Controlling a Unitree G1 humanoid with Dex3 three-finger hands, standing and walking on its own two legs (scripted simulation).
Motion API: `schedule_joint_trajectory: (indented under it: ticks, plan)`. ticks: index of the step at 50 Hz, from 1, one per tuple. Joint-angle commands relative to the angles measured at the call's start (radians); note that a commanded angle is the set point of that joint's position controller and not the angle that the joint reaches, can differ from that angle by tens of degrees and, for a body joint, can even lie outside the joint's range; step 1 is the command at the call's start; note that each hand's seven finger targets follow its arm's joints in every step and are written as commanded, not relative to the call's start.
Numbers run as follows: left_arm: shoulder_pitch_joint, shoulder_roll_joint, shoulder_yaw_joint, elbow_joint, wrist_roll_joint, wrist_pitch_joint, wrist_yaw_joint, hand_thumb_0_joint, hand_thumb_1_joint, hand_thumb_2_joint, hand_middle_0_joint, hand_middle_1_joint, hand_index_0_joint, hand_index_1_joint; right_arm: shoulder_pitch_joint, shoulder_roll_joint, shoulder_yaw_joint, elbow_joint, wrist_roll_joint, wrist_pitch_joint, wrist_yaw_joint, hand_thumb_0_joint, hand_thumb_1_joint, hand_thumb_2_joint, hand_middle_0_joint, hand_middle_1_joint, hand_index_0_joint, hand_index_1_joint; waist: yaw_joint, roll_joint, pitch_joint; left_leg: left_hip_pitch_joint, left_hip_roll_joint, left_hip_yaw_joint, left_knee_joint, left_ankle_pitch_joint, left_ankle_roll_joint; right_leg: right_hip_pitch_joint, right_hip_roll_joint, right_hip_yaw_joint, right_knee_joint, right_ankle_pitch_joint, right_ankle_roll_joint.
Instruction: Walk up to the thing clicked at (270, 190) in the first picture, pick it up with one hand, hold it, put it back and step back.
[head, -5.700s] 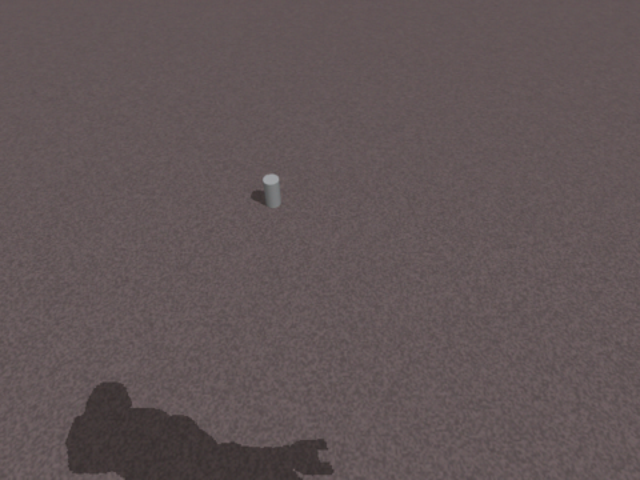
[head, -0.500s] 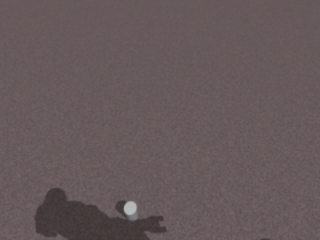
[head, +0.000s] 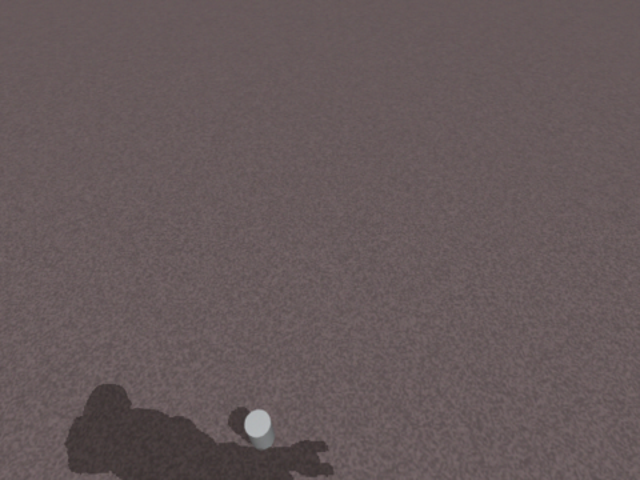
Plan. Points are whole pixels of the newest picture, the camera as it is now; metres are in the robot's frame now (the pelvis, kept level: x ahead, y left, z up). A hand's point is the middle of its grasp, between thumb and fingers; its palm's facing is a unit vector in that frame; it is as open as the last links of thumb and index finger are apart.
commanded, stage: stand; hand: left
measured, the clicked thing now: (260, 430) +0.36 +0.17 -0.71
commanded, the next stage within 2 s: none
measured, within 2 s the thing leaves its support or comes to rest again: neither
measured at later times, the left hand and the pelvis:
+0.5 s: hand out of the picture +0.06 +0.25 -0.16, palm faces -0.01 -0.94 -0.34, open 7.4 cm; pelvis -0.01 +0.00 +0.00, yaw +1 degrees
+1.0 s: hand out of the picture +0.06 +0.25 -0.16, palm faces -0.01 -0.94 -0.34, open 7.4 cm; pelvis -0.01 +0.00 +0.00, yaw +1 degrees
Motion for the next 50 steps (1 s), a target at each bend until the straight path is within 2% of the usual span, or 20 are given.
schedule_joint_trajectory:
  ticks: [1,16,20,21,24,40,50]
  plan:
    - [-0.047,0.217,0.031,-0.066,-0.002,-0.027,0.021,0.000,0.900,0.900,-0.200,-0.300,-0.200,-0.300,-0.052,-0.209,-0.031,-0.060,0.006,-0.020,-0.010,0.000,-0.900,-0.900,0.200,0.300,0.200,0.300,-0.003,-0.010,-0.091,0.061,0.137,-0.121,-0.027,0.246,0.014,0.001,-0.144,0.086,-0.022,0.270,-0.019]
    - [-0.032,0.223,0.022,-0.065,0.000,-0.028,0.021,0.000,0.900,0.900,-0.200,-0.300,-0.200,-0.300,-0.051,-0.206,-0.022,-0.054,0.005,-0.013,0.000,0.000,-0.900,-0.900,0.200,0.300,0.200,0.300,-0.003,-0.002,-0.040,0.026,0.121,-0.135,-0.059,0.041,0.012,-0.055,-0.137,0.093,-0.072,0.063,-0.016]
    - [-0.035,0.227,0.022,-0.069,-0.004,-0.029,0.020,0.000,0.900,0.900,-0.200,-0.300,-0.200,-0.300,-0.043,-0.207,-0.022,-0.052,0.002,-0.016,0.001,0.000,-0.900,-0.900,0.200,0.300,0.200,0.300,-0.002,-0.003,-0.059,0.026,0.124,-0.139,-0.055,0.074,0.013,-0.040,-0.140,0.098,-0.068,0.083,-0.019]
    - [-0.032,0.228,0.022,-0.072,-0.001,-0.029,0.019,0.000,0.900,0.900,-0.200,-0.300,-0.200,-0.300,-0.042,-0.214,-0.026,-0.055,0.002,-0.017,0.000,0.000,-0.900,-0.900,0.200,0.300,0.200,0.300,-0.003,0.009,-0.085,0.047,0.129,-0.136,-0.046,0.105,0.016,-0.031,-0.143,0.096,-0.056,0.115,-0.023]
    - [-0.028,0.225,0.020,-0.071,-0.001,-0.031,0.020,0.000,0.900,0.900,-0.200,-0.300,-0.200,-0.300,-0.044,-0.213,-0.024,-0.054,0.002,-0.020,-0.001,0.000,-0.900,-0.900,0.200,0.300,0.200,0.300,0.000,0.002,-0.080,0.038,0.129,-0.142,-0.044,0.132,0.014,-0.025,-0.144,0.094,-0.051,0.142,-0.022]
    - [-0.005,0.222,0.013,-0.066,-0.001,-0.030,0.022,0.000,0.900,0.900,-0.200,-0.300,-0.200,-0.300,-0.028,-0.216,-0.023,-0.054,0.004,-0.013,0.000,0.000,-0.900,-0.900,0.200,0.300,0.200,0.300,0.001,-0.009,-0.038,0.007,0.123,-0.145,-0.047,0.089,0.015,-0.042,-0.140,0.089,-0.065,0.095,-0.021]
    - [-0.012,0.230,0.019,-0.070,-0.001,-0.030,0.020,0.000,0.899,0.900,-0.200,-0.300,-0.200,-0.300,-0.027,-0.213,-0.019,-0.061,0.003,-0.017,-0.002,0.000,-0.900,-0.900,0.200,0.300,0.200,0.300,0.002,-0.002,-0.059,0.018,0.127,-0.148,-0.050,0.112,0.016,-0.020,-0.144,0.089,-0.054,0.119,-0.022]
